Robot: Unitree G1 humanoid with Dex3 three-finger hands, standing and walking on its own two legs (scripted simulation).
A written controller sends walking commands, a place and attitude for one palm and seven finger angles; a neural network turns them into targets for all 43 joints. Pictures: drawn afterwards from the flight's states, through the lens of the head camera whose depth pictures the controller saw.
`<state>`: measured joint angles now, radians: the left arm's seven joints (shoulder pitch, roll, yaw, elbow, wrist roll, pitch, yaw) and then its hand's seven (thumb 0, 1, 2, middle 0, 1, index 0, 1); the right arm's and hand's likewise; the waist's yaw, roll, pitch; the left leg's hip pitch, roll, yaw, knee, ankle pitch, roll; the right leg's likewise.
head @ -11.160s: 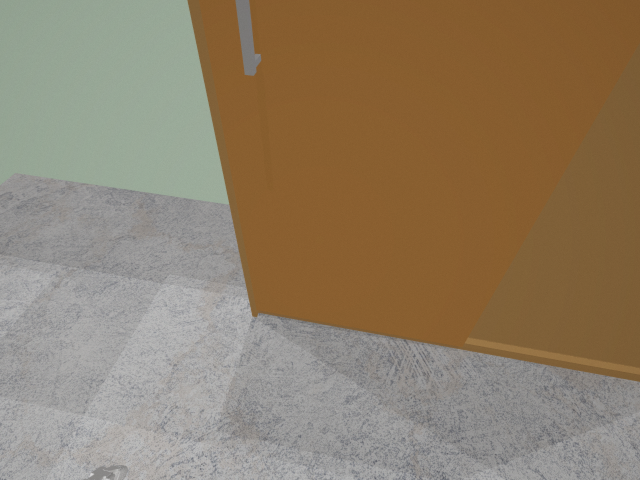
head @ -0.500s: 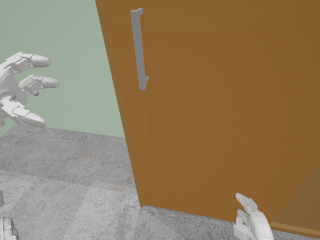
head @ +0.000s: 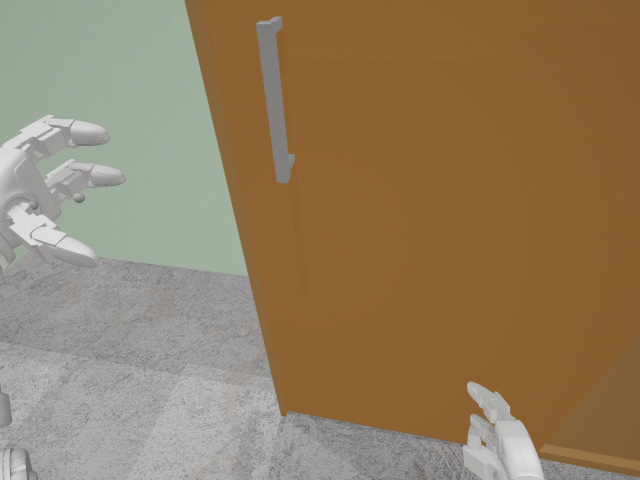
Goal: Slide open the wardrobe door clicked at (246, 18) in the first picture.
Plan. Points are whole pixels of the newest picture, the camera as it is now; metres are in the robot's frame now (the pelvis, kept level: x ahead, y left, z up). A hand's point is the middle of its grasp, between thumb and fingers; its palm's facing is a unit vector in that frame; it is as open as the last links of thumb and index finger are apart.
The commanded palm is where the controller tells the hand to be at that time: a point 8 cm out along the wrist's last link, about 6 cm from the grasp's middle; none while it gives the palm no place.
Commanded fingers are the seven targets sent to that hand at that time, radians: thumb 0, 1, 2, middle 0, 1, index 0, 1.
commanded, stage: move the hooked fingers beside the handle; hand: left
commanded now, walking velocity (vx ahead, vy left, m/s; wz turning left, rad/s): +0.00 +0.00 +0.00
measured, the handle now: (279, 105) +0.50 +0.12 +0.27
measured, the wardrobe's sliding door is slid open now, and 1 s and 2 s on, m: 0.00 0.00 0.00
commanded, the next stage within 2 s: none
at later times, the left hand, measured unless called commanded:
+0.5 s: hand (127, 177) +0.33 +0.25 +0.26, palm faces +0.00 -1.00 -0.09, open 13.9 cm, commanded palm +0.29 +0.30 +0.27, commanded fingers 0.00 -0.50 0.30 -0.30 -1.20 -0.30 -1.20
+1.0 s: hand (177, 156) +0.39 +0.22 +0.26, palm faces -0.02 -1.00 -0.05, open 14.0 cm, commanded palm +0.36 +0.27 +0.26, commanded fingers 0.00 -0.50 0.30 -0.30 -1.20 -0.30 -1.20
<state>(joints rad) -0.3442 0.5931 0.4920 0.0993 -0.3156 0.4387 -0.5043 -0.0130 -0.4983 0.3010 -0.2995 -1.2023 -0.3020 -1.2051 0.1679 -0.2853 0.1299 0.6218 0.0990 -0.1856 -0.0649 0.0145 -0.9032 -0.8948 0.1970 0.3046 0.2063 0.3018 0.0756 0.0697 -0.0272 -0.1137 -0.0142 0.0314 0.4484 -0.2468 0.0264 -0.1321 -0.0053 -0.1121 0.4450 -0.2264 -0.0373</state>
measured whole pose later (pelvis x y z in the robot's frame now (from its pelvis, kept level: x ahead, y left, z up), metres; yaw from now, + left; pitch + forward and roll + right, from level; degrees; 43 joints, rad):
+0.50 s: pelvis +0.01 +0.00 +0.00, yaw +0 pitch -4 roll +0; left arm -0.47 0.54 0.42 0.21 -0.28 0.43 -0.44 -0.01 -0.50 0.30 -0.30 -1.20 -0.30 -1.21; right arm 0.17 -0.28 0.12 0.64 0.10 -0.17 -0.07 0.01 -0.90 -0.89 0.20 0.30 0.21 0.30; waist 0.05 0.06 -0.04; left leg -0.13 -0.02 0.04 0.44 -0.25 0.03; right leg -0.15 -0.01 -0.10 0.45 -0.23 -0.04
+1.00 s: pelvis +0.01 +0.00 +0.00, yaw -1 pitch -2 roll +0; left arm -0.63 0.49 0.34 0.39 -0.24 0.38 -0.35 -0.01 -0.50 0.30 -0.30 -1.20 -0.30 -1.20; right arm 0.20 -0.28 0.10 0.65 0.10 -0.16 -0.08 0.01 -0.90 -0.89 0.20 0.30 0.21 0.30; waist 0.02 0.05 -0.04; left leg -0.14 -0.02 0.05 0.43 -0.25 0.03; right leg -0.18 -0.01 -0.09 0.45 -0.24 -0.03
